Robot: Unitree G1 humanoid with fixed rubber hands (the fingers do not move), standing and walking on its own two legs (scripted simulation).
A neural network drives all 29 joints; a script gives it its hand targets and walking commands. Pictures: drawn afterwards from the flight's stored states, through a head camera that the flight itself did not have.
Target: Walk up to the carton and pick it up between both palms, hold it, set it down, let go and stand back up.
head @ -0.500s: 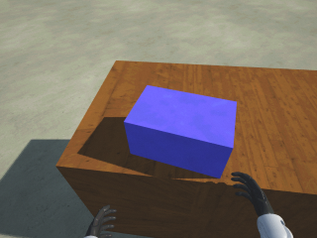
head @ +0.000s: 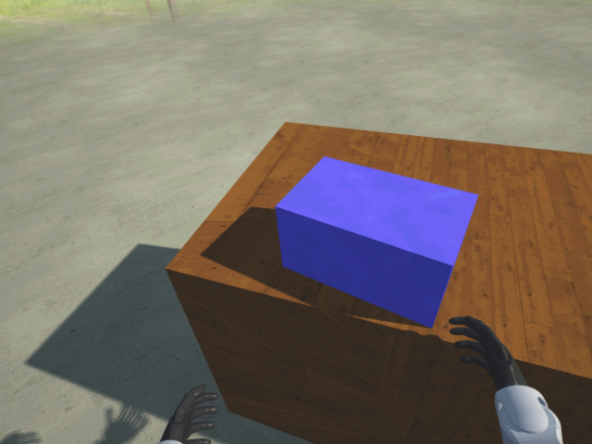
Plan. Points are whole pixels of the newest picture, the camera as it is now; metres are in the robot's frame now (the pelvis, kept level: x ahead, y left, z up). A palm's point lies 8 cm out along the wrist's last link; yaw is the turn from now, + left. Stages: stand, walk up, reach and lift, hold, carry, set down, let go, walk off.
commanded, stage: let go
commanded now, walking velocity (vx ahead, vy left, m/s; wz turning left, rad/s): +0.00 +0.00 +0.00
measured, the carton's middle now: (372, 233) +0.48 -0.10 +0.02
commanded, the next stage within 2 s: stand in 0.18 s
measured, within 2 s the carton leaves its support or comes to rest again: neither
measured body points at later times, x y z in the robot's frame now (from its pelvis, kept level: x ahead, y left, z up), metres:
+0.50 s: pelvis -0.13 +0.06 -0.03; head -0.11 +0.06 +0.42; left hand -0.03 +0.42 -0.09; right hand -0.07 -0.27 -0.12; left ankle -0.10 +0.12 -0.73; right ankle +0.00 -0.09 -0.67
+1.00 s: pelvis -0.16 +0.11 -0.01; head -0.13 +0.11 +0.44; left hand -0.05 +0.41 -0.11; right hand -0.08 -0.20 -0.11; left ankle -0.11 +0.16 -0.73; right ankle -0.18 -0.06 -0.73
